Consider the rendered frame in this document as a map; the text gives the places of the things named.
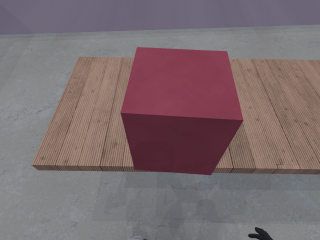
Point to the carton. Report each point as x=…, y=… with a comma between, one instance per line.
x=181, y=109

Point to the table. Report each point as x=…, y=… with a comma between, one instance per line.
x=279, y=101

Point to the right robot hand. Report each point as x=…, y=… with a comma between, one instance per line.
x=262, y=235

